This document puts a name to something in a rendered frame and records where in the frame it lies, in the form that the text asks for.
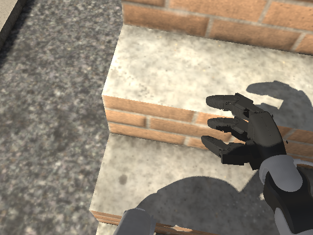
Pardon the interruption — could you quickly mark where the right robot hand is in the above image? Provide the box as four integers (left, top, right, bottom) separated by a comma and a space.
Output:
201, 93, 289, 170

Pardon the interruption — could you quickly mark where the left robot thigh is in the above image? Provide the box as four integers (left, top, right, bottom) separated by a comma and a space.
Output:
112, 209, 157, 235

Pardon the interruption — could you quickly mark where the robot right forearm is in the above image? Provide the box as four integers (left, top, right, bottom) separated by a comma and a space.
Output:
259, 155, 313, 235

